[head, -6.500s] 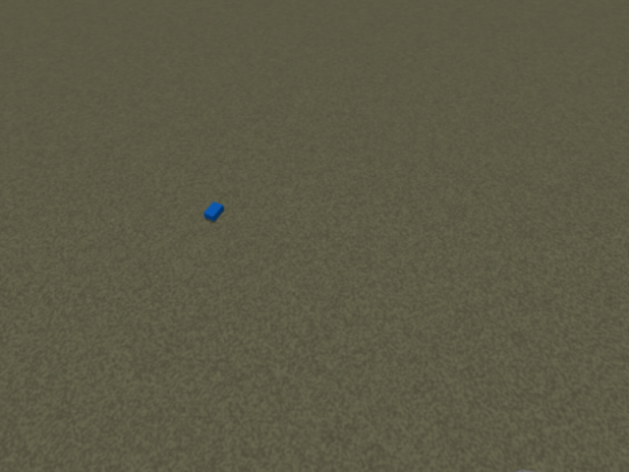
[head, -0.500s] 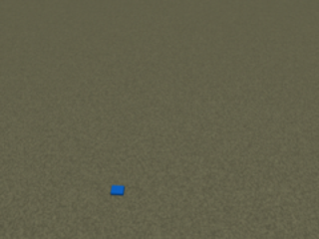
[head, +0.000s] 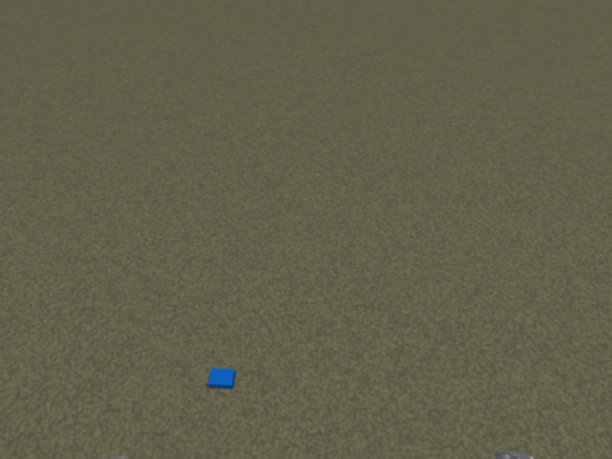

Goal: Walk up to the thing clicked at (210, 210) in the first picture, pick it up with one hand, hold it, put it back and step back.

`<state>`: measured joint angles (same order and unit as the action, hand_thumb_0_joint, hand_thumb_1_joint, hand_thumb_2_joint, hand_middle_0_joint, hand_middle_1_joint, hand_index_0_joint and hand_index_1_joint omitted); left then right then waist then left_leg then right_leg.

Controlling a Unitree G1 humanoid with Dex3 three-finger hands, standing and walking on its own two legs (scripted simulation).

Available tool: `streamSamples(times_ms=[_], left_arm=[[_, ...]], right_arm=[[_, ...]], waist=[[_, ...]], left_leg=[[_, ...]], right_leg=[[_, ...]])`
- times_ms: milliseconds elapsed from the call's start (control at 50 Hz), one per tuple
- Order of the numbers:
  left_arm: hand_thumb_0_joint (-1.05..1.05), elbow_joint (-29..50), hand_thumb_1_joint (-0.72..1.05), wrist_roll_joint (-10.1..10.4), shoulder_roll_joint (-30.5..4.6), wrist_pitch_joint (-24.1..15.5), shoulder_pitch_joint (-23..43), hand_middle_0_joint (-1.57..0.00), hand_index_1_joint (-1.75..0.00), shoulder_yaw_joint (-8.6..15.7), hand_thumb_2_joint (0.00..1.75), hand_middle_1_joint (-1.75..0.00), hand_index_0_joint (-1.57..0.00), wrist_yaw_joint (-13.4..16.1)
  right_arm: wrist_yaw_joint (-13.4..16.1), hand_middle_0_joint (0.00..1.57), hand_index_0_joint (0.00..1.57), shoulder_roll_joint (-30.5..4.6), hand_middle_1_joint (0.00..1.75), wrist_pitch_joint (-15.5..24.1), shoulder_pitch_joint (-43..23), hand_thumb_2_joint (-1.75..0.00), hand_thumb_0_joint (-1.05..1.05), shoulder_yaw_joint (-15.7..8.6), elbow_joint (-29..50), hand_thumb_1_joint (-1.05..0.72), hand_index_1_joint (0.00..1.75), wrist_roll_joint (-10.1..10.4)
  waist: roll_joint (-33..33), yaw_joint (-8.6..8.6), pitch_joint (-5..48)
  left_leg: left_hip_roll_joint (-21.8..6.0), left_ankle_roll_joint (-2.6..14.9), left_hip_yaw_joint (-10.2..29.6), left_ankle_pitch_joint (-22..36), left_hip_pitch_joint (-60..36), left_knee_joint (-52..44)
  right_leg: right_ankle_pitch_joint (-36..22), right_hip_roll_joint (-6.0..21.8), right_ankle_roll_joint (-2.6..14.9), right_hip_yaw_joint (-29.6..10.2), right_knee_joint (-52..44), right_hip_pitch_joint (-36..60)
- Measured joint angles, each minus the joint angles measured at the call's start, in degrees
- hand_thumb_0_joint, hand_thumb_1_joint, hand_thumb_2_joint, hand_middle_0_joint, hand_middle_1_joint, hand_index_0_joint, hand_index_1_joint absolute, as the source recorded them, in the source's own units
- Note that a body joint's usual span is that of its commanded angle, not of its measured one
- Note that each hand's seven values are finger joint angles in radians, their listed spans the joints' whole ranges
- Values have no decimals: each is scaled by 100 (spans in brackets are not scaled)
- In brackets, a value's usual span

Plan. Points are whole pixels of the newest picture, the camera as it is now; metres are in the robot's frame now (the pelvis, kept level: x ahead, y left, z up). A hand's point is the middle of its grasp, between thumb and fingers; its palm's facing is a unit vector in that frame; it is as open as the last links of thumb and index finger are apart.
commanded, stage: stand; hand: left
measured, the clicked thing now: (222, 378) +0.45 +0.27 -0.77
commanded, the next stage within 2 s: none
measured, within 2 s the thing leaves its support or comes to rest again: neither
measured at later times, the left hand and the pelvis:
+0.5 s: hand out of the picture +0.08 +0.24 -0.16, palm faces -0.01 -0.94 -0.34, open 7.3 cm; pelvis +0.01 -0.01 +0.00, yaw +0 degrees
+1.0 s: hand out of the picture +0.08 +0.24 -0.16, palm faces -0.01 -0.94 -0.34, open 7.3 cm; pelvis +0.01 -0.02 +0.00, yaw +1 degrees
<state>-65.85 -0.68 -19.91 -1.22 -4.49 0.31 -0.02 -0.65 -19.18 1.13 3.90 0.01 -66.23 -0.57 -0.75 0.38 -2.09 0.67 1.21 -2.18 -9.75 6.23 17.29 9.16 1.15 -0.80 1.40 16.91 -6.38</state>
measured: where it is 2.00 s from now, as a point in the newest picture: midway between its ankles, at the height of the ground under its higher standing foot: outside the picture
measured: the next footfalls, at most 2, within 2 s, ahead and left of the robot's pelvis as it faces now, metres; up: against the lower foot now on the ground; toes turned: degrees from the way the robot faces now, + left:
none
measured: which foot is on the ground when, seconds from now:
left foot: down 0.00-1.00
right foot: down 0.00-1.00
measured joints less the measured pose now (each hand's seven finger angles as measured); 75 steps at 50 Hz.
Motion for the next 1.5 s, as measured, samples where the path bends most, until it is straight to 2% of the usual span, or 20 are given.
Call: streamSamples(times_ms=[720,1500], left_arm=[[0,-10,91,0,5,27,-79,-20,-30,-2,89,-30,-21,-2],[0,20,91,-3,-7,37,-153,-20,-30,-16,89,-30,-21,-15]], right_arm=[[13,20,21,-47,30,-58,115,-90,1,36,21,-91,30,11],[27,20,21,-79,30,-47,227,-90,1,86,96,-91,30,4]], waist=[[76,9,-73],[91,-12,-66]], left_leg=[[-108,-111,108,-28,-85,-30],[-133,-138,111,-50,-106,-38]], right_leg=[[11,-111,109,106,-127,157],[47,-135,138,105,-108,164]])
